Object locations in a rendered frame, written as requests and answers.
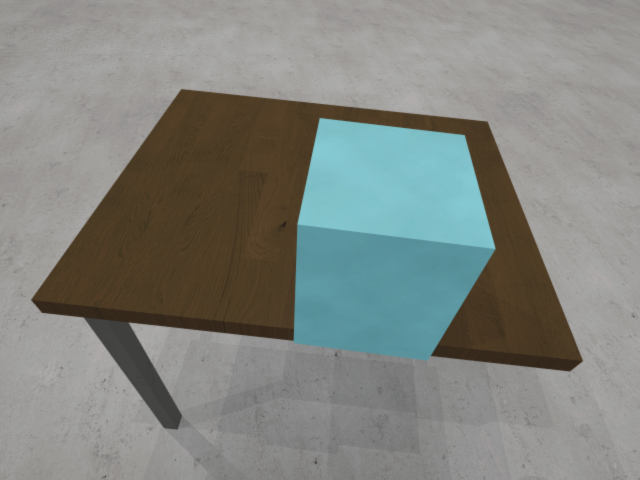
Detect table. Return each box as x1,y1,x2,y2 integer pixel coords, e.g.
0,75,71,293
31,89,583,430

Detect carton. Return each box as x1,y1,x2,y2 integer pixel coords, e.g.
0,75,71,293
294,118,495,361

